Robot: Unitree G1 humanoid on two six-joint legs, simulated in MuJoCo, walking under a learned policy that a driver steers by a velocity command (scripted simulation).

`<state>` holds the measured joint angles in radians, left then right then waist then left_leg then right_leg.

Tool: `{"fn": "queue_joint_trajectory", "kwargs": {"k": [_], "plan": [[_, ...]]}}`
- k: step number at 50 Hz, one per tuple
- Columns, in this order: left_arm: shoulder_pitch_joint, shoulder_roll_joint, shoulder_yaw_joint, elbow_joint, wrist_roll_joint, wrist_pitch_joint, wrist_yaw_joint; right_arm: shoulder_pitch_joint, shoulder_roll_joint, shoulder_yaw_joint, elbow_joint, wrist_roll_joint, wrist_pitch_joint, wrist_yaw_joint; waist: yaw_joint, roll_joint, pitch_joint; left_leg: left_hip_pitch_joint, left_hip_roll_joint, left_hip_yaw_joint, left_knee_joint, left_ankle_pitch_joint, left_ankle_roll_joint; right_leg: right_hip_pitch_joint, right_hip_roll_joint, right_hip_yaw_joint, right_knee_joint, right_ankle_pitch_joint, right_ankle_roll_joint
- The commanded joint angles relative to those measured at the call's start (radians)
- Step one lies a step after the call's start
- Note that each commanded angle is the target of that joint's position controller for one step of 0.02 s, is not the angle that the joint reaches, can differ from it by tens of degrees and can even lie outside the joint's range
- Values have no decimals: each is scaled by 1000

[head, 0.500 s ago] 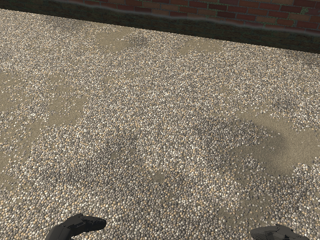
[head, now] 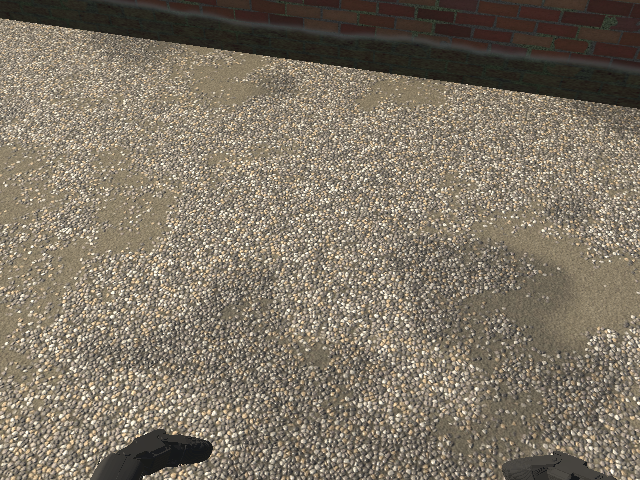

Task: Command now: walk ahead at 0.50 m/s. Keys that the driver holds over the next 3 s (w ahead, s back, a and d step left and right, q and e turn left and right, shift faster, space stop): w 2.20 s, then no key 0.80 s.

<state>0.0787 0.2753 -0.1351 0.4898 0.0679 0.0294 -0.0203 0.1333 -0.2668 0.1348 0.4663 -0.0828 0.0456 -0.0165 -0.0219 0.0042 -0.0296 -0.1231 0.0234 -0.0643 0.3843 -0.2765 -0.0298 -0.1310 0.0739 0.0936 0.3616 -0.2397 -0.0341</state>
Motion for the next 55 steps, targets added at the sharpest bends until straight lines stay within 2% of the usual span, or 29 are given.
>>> {"fn": "queue_joint_trajectory", "kwargs": {"k": [1,55], "plan": [[-101,93,34,-99,0,-18,3,-80,-95,-34,-97,0,-18,-4,-1,7,-94,-17,75,-79,-29,276,19,80,-128,126,-9,384,-33],[-94,89,33,-88,-1,-17,4,-66,-93,-35,-90,-1,-16,-8,-2,6,-86,-17,74,-82,-46,257,11,83,-125,135,-26,373,-34]]}}
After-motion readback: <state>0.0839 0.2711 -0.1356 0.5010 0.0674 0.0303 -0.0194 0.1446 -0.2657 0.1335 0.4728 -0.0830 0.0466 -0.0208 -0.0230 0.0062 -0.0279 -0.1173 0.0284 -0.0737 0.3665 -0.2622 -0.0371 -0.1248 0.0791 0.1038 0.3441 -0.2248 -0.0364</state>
